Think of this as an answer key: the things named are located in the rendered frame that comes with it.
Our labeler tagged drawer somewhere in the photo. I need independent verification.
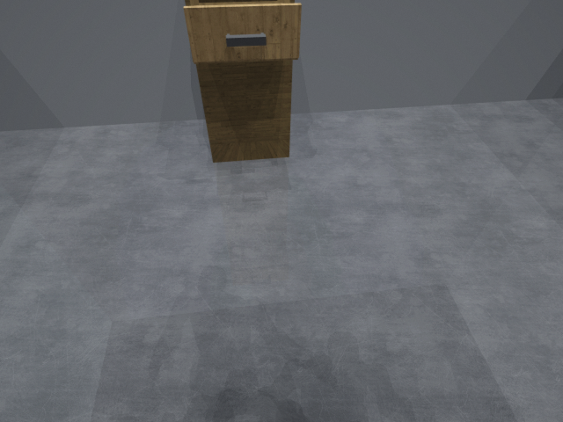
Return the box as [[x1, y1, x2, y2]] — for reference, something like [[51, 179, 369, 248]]
[[184, 3, 302, 64]]

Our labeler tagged cabinet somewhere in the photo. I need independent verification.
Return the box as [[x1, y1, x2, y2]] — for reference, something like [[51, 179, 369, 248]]
[[185, 0, 295, 163]]

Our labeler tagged handle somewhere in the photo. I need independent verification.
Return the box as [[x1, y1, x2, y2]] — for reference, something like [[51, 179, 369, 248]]
[[226, 33, 267, 47]]

